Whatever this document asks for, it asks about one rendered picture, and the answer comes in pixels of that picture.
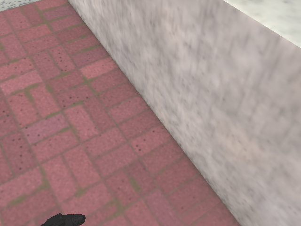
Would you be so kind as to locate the robot left hand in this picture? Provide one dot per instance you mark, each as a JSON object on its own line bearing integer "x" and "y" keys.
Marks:
{"x": 65, "y": 220}

